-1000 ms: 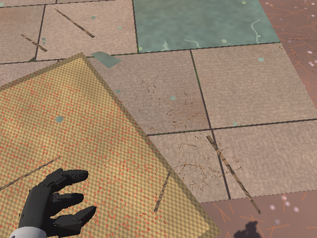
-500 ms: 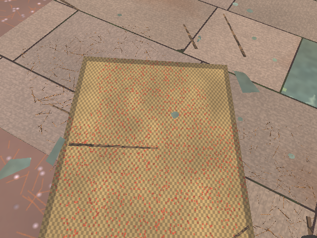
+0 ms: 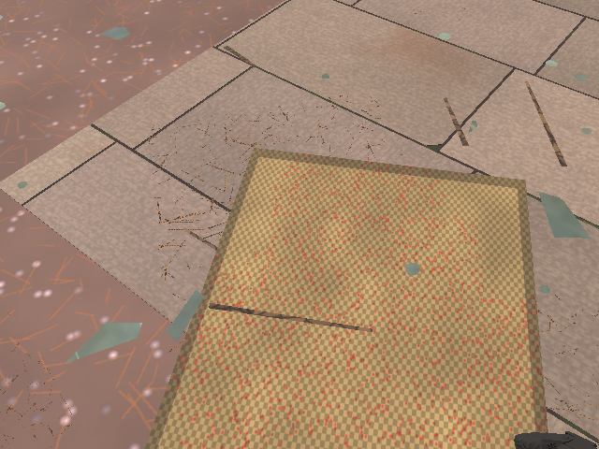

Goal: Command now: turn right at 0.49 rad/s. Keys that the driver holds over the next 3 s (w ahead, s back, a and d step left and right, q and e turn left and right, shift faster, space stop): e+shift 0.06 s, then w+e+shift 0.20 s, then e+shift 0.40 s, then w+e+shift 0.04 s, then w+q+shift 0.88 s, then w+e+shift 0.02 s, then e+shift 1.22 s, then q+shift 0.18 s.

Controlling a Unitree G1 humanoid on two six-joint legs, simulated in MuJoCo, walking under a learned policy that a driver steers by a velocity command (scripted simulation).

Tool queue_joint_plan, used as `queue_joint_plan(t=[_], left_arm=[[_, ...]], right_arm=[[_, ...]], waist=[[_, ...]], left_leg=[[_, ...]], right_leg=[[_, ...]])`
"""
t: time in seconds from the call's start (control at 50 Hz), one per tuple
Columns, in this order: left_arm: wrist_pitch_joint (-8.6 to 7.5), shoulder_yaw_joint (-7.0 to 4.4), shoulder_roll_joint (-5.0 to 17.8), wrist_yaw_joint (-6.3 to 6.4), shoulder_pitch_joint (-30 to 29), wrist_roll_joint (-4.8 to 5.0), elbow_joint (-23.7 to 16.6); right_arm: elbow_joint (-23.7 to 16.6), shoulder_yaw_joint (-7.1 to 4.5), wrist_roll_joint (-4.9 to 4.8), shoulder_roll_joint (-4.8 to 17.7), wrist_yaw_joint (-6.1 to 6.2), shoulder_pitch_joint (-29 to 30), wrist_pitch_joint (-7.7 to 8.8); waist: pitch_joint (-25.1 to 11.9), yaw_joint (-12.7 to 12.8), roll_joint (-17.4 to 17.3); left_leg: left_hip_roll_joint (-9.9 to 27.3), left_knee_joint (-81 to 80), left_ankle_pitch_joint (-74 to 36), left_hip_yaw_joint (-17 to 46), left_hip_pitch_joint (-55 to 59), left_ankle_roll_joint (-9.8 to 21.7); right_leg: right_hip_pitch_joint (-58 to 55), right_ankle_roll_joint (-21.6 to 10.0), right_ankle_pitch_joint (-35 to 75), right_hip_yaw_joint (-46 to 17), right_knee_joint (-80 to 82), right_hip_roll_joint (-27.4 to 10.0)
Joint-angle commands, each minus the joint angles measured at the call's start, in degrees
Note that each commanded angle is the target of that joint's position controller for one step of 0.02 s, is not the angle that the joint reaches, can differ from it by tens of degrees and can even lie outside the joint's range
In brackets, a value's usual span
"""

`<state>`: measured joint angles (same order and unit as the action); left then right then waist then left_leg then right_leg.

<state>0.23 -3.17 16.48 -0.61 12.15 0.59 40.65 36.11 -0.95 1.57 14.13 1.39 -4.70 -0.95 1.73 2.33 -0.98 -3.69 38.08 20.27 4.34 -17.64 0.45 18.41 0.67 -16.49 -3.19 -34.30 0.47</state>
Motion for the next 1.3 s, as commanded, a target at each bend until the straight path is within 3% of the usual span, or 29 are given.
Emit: queue_joint_plan(t=[0.02, 0.06, 0.08, 0.12, 0.16, 0.18, 0.2, 0.22, 0.24, 0.28, 0.36, 0.5, 0.58, 0.6, 0.62, 0.64, 0.66, 0.68, 0.7, 0.72, 0.78, 0.86, 1.02, 1.16, 1.2, 1.24, 1.26, 1.28, 1.3], left_arm=[[-1.38, -3.46, 11.80, 0.81, 0.54, -0.29, -4.69], [-1.65, -4.23, 12.60, 1.71, 0.47, 0.24, -4.76], [-1.02, -4.45, 11.77, 2.34, 0.28, 1.67, -4.55], [0.77, -4.45, 11.44, 2.91, -1.54, 2.49, -5.65], [1.79, -4.03, 10.44, 3.00, -7.39, 2.00, -8.42], [1.58, -3.42, 7.95, 3.03, -9.55, 1.67, -10.14], [1.25, -1.94, 1.81, 2.41, -4.60, 1.42, -9.27], [-0.21, -1.84, 2.73, 2.15, -5.08, 2.41, -12.60], [-1.05, -2.31, 5.82, 1.64, -4.90, 2.66, -12.65], [-1.23, -3.43, 8.67, 0.89, -1.79, 1.28, -9.43], [-1.39, -2.64, 5.67, -0.62, -3.26, 0.80, -9.52], [-0.60, -0.77, 1.82, -3.62, -13.37, 0.80, -13.63], [0.50, -3.38, 7.05, -3.51, -4.03, 0.93, -10.85], [0.70, -4.94, 10.13, -2.71, 2.99, 0.91, -9.22], [1.04, -6.48, 13.27, -1.04, 9.37, 1.08, -7.52], [1.37, -6.78, 19.70, 0.06, 7.18, 1.26, -9.21], [-0.08, -6.45, 19.43, -0.80, 6.23, -1.21, -12.38], [-0.94, -5.76, 15.25, -1.51, 6.45, 0.00, -11.47], [-1.45, -5.07, 12.87, -1.31, 3.86, 2.07, -10.62], [-1.80, -3.85, 9.97, -0.90, 0.13, 2.68, -11.03], [-3.40, -2.06, 6.64, -0.03, -3.25, -0.25, -9.87], [-5.22, -2.01, 8.85, 0.07, 0.71, -1.06, -6.13], [-6.25, -2.04, 9.46, 0.09, 3.89, -1.27, -1.62], [-4.50, -3.36, 10.67, 0.01, 2.57, -0.43, 0.90], [-3.56, -4.05, 12.76, 0.22, 0.78, -0.35, 0.48], [-2.95, -3.25, 12.06, 0.85, -1.45, -0.44, -0.86], [-4.16, -0.47, 2.35, 0.85, 3.86, -2.13, -2.72], [-6.96, 1.27, -0.25, 0.46, 4.67, -1.19, -5.92], [-8.84, -0.11, 7.51, 0.40, -4.58, 0.95, -7.48]], right_arm=[[-5.24, -3.94, -0.87, 7.93, 1.10, 1.75, 0.51], [-5.27, -4.20, -1.50, 7.13, 0.57, 1.20, 0.71], [-5.00, -4.05, -1.73, 6.59, 0.01, -0.03, 1.18], [-4.58, -3.78, -3.02, 4.89, -1.70, -0.33, 2.65], [-1.20, -4.97, -3.76, 5.99, -2.57, -8.76, 3.71], [2.01, -6.06, -3.31, 8.58, -2.13, -16.41, 3.81], [2.22, -6.77, -3.26, 11.26, -1.41, -18.57, 3.91], [0.47, -6.69, 0.09, 14.58, -1.82, -14.47, 4.58], [-1.36, -6.27, 0.26, 13.04, -1.48, -9.51, 5.70], [-0.89, -5.07, -1.50, 9.45, -0.43, -8.39, 6.33], [1.51, -4.16, 0.07, 8.57, 0.72, -10.48, 6.19], [4.36, -5.38, -1.47, 14.58, 1.59, -12.76, 2.96], [3.58, -6.17, -3.74, 16.58, 1.22, -10.10, 2.04], [2.98, -5.96, -4.28, 15.76, 0.68, -8.65, 2.38], [2.54, -4.88, -3.87, 12.25, -0.26, -10.13, 3.46], [0.36, -2.43, 1.31, 3.49, -1.46, -16.15, 4.65], [-0.37, -2.60, 0.63, 9.09, -1.90, -17.46, 5.80], [-1.76, -3.80, -1.53, 13.44, -1.86, -9.01, 6.40], [-3.41, -3.74, -2.12, 13.17, -1.39, -5.89, 6.67], [-1.88, -3.81, -1.92, 13.27, -0.90, -7.30, 6.37], [1.40, -3.31, -1.54, 10.82, -0.94, -12.47, 5.24], [0.90, -2.22, -2.54, 8.16, -0.47, -9.21, 4.69], [-0.52, -2.75, -4.00, 7.73, -1.67, -5.54, 4.35], [-2.71, -1.40, -4.22, 5.61, -4.68, -2.72, 3.58], [-2.05, -2.44, -4.30, 8.28, -4.71, -7.44, 3.27], [4.25, -6.94, -4.64, 16.33, -3.81, -31.23, 2.67], [5.94, -8.43, -5.25, 23.41, -2.88, -33.31, 2.47], [2.47, -7.08, -4.19, 22.84, -3.37, -31.10, 3.65], [1.30, -5.82, -3.80, 17.22, -3.85, -31.28, 4.89]], waist=[[-3.58, -0.61, 16.10], [-6.30, -1.19, 11.21], [-9.02, -2.03, 8.78], [-7.27, -2.55, 11.35], [-5.52, -8.24, 12.95], [-5.56, -11.24, 10.01], [-8.03, -9.22, -3.69], [-4.00, -6.75, -10.84], [-0.40, -4.40, -9.67], [1.47, -3.56, -5.19], [3.88, -4.63, -3.84], [4.93, -7.39, -3.36], [-3.36, -0.88, -6.68], [-7.17, 3.05, -6.35], [-10.00, 6.02, 0.40], [-15.14, -1.89, 15.68], [-30.94, 0.64, 11.02], [-25.26, 3.36, 3.11], [-15.18, 1.23, 1.11], [-10.91, -1.52, -1.11], [-6.58, -4.19, 4.02], [-2.92, -1.58, 7.58], [2.92, 0.63, 6.32], [6.74, -0.36, 4.49], [3.84, -3.47, 5.20], [-9.66, -15.93, 1.23], [-8.51, -10.88, -19.95], [-19.17, -6.71, -25.44], [-16.28, -10.94, -13.04]], left_leg=[[-2.92, 12.50, 14.39, -0.12, -9.62, -1.33], [-0.97, 18.01, 15.35, 3.39, -13.89, -1.89], [0.46, 12.01, 12.16, 3.43, -12.18, -1.73], [-0.85, -0.13, 8.05, 0.05, -2.99, -1.29], [-0.98, -14.46, -3.04, -2.69, 14.18, -0.03], [2.16, -19.84, -5.97, -1.85, 27.38, 0.82], [15.96, -21.57, 5.96, 13.73, 33.70, 2.73], [27.07, -27.20, 22.07, 34.14, 26.00, 7.84], [27.99, -29.10, 26.78, 34.50, 22.58, 9.50], [22.44, -29.31, 15.50, 20.93, 22.03, 6.44], [15.44, -27.30, -20.55, -2.37, 14.84, 4.67], [16.36, -21.88, -40.61, -14.10, 15.95, 4.46], [17.65, -4.61, -67.39, -17.09, 17.94, 3.48], [17.08, 6.03, -64.52, -17.09, 14.47, 2.53], [13.31, 21.31, -38.20, -16.65, 3.28, -0.87], [4.51, 41.59, 21.04, -13.50, -19.14, -4.01], [0.18, 50.60, 19.93, 2.25, -23.84, -4.77], [3.32, 46.27, 11.23, 5.30, -26.17, -2.78], [5.24, 39.18, 5.36, 4.46, -28.34, -2.04], [8.00, 34.41, 2.62, 3.45, -26.35, -2.05], [10.88, 26.69, -5.78, -0.01, -17.97, -2.61], [12.68, 19.80, -16.22, -0.98, -21.70, -3.64], [12.39, 15.38, -22.03, 1.14, -34.71, -3.79], [13.71, 7.34, -14.96, -5.95, -28.83, 1.95], [8.84, 7.37, -8.34, -11.46, -18.29, 4.87], [-1.33, 6.81, -6.78, -14.33, 15.16, 8.76], [8.09, -3.25, 7.63, 9.12, 27.49, 14.27], [16.89, -20.17, 29.42, 43.99, 36.77, 22.13], [18.61, -26.29, 27.58, 45.41, 36.67, 17.34]], right_leg=[[-8.91, -15.82, 25.33, -28.82, 14.93, -16.16], [-13.93, -14.90, 27.57, -27.99, 13.05, -15.60], [-14.25, -12.54, 12.01, -25.75, 13.79, -12.80], [-5.20, -10.81, -15.87, -25.78, 18.52, -9.21], [8.28, -7.98, -18.66, -22.99, 18.63, -4.90], [19.22, -3.50, -18.36, -18.16, 12.13, -0.90], [26.33, -0.97, -16.88, -9.57, -9.31, 4.09], [37.19, -1.10, -11.69, -11.46, -19.28, 1.74], [39.44, -1.33, -6.76, -10.78, -26.24, -2.38], [39.13, 0.01, 0.61, -7.93, -31.14, -4.33], [32.43, 2.76, 11.09, -1.52, -36.38, -6.72], [22.49, 2.82, 14.20, 8.35, -11.72, -5.05], [4.69, -2.93, 6.34, 12.80, -4.59, 2.52], [-5.66, -5.87, 8.55, 11.28, 0.92, 4.00], [-20.07, -9.56, 20.28, 5.11, 9.02, 2.64], [-37.53, -17.57, 54.04, -16.21, -2.54, -12.13], [-41.27, -29.19, 34.13, -40.57, 7.67, -22.42], [-36.24, -25.25, 10.53, -36.72, 14.65, -18.40], [-27.35, -21.86, -9.49, -33.52, 19.05, -15.11], [-19.73, -19.51, -15.77, -30.24, 21.09, -14.27], [-6.54, -17.31, -12.42, -20.12, 23.97, -10.44], [-4.11, -15.11, -12.34, -12.06, 26.35, -10.66], [-17.13, -11.64, -7.77, -1.98, 30.31, -17.27], [-23.16, -7.53, 3.04, 11.93, 29.38, -18.02], [-21.99, -6.88, 25.92, 15.25, 20.56, -16.98], [-10.37, -3.74, 50.35, 17.89, -13.27, -12.11], [11.33, 0.85, 4.77, 15.33, -37.96, -4.34], [25.22, 0.52, -16.08, 0.24, -52.12, 4.43], [30.16, -2.24, -10.44, -4.83, -52.42, 0.80]])
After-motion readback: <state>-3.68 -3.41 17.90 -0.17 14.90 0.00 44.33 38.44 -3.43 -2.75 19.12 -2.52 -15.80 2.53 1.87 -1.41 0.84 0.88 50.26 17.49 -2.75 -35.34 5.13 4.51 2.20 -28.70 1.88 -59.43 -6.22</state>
